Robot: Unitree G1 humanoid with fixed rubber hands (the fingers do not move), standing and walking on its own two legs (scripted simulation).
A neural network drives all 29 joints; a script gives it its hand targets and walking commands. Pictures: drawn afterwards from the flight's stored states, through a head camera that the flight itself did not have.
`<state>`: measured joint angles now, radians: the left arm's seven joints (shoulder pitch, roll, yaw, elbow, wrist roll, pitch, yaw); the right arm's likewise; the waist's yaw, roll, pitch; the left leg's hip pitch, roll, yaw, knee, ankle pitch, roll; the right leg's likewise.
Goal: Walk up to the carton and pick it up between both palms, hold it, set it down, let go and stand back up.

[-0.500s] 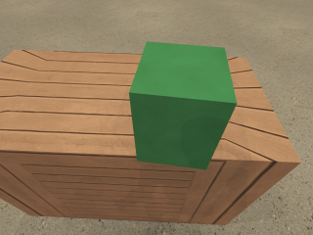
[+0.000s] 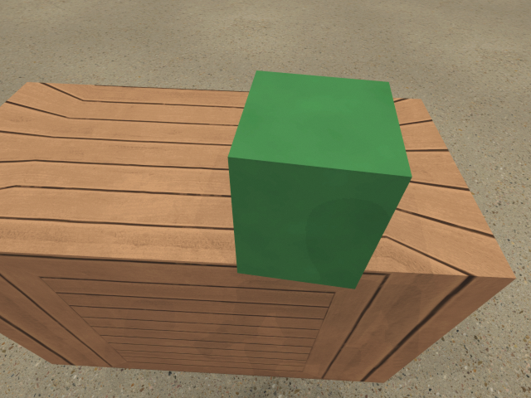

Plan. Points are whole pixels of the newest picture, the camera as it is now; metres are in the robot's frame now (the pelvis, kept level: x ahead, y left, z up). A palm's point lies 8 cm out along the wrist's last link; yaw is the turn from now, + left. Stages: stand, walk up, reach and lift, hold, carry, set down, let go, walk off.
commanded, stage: stand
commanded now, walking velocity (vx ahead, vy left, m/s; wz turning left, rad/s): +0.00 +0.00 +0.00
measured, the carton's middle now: (307, 184) +0.40 -0.04 +0.11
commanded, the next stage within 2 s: none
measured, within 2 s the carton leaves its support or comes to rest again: neither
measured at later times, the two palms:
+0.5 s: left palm out of the picture +0.06 +0.29 -0.13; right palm out of the picture +0.07 -0.28 -0.12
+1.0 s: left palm out of the picture +0.06 +0.29 -0.13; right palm out of the picture +0.09 -0.28 -0.13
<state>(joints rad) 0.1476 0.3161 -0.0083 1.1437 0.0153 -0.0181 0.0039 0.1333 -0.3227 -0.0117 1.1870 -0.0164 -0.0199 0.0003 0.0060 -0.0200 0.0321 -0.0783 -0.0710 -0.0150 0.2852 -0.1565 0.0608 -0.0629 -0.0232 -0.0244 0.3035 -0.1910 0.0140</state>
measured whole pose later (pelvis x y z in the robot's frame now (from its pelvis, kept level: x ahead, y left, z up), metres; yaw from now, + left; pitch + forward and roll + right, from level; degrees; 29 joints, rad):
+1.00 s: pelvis +0.02 +0.00 +0.00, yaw +1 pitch -2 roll +0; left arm 0.13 0.32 0.01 1.15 0.01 0.00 0.01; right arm 0.10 -0.31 -0.01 1.17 -0.01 -0.03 0.00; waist 0.01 -0.01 0.06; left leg -0.07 -0.09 -0.04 0.29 -0.18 0.07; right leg -0.05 -0.04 -0.04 0.31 -0.23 0.03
